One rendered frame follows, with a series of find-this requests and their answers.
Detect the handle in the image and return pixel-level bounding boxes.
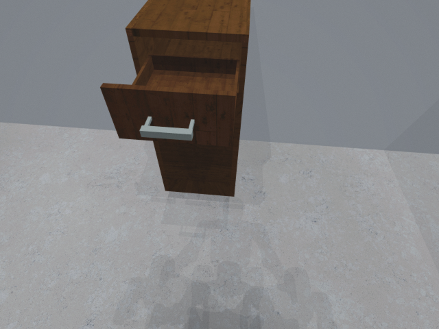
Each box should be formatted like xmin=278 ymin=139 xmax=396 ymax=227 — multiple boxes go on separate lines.
xmin=139 ymin=117 xmax=195 ymax=141

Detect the cabinet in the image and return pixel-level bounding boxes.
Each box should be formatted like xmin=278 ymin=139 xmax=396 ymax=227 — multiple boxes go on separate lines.
xmin=126 ymin=0 xmax=251 ymax=197

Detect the drawer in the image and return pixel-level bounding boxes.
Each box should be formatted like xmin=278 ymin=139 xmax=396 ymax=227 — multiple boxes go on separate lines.
xmin=100 ymin=54 xmax=240 ymax=147

